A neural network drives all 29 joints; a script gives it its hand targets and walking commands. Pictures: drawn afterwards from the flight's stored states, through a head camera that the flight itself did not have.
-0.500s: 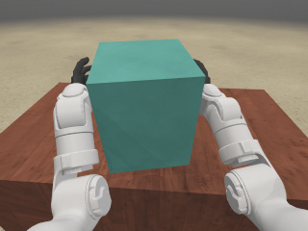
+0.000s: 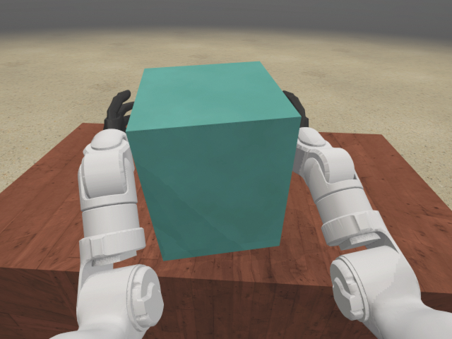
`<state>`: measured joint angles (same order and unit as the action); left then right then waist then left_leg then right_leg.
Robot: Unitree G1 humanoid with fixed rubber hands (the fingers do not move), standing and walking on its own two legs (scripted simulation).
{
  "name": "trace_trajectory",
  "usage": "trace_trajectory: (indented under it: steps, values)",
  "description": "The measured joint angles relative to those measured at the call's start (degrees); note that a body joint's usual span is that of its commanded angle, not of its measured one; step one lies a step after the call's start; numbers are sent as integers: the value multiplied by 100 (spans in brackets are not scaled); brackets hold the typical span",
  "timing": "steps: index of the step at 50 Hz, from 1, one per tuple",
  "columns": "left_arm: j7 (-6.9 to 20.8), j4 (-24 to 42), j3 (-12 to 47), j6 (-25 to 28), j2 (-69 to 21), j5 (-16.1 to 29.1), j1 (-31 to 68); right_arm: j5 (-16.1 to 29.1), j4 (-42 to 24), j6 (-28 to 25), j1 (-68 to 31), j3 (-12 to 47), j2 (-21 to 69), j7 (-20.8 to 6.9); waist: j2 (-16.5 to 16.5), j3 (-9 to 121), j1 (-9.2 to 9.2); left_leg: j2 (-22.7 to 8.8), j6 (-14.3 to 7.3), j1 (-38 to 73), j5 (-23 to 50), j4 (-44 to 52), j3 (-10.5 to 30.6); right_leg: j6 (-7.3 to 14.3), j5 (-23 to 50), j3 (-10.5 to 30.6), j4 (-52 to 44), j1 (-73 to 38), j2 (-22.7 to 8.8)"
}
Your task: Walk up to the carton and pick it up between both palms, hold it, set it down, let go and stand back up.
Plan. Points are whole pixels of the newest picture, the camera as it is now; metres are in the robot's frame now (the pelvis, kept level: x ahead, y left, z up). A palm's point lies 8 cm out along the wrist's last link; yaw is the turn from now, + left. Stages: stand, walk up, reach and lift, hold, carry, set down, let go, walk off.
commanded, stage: hold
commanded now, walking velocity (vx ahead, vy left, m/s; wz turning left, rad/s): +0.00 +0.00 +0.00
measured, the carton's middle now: (212, 158) +0.35 +0.01 +0.23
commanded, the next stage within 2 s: none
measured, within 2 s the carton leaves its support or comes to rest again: neither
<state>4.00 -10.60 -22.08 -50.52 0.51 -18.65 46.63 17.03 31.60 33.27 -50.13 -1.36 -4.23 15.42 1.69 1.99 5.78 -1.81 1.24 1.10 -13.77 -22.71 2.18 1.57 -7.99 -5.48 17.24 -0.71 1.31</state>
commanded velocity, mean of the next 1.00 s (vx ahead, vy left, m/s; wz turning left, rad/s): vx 0.00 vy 0.00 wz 0.00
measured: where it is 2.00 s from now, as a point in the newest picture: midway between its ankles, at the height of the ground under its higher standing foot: outside the picture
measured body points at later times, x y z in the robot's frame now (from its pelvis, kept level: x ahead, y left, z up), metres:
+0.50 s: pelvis +0.00 +0.00 +0.00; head -0.09 +0.02 +0.44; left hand +0.37 +0.16 +0.28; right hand +0.37 -0.14 +0.27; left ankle +0.00 +0.13 -0.74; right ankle +0.03 -0.10 -0.75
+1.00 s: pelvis +0.00 +0.00 +0.00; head -0.09 +0.01 +0.44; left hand +0.37 +0.16 +0.28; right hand +0.37 -0.14 +0.27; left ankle +0.00 +0.13 -0.74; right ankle +0.03 -0.10 -0.75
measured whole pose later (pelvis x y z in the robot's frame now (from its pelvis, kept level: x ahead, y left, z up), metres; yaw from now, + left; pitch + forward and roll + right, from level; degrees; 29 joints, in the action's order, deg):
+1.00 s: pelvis +0.00 +0.00 +0.00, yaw +0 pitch -9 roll -1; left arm 3.6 -15.3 -23.5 -49.3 1.4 -18.1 50.3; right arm 14.8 34.4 32.8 -52.5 -2.4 -4.0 14.7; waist 1.3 2.8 4.7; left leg -1.8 1.4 0.2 -12.8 -21.8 2.2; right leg 1.8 -7.8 -5.4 17.6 0.8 1.3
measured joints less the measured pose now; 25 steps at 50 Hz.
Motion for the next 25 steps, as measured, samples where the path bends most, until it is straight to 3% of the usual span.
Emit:
trace_trajectory:
  steps: [16, 25]
  values:
    - [-82, -535, -109, 98, 83, 17, 385, -210, 406, -67, -267, -171, 28, -103, -2, 71, -96, 25, -18, -115, 87, 82, -17, -3, 46, 18, 1, 155, -25]
    - [-76, -375, -67, 106, 32, 47, 218, -118, 225, -12, -147, -95, -6, -55, -64, 91, -47, 21, -14, -67, 28, 27, 19, -11, 7, -15, -3, 69, -20]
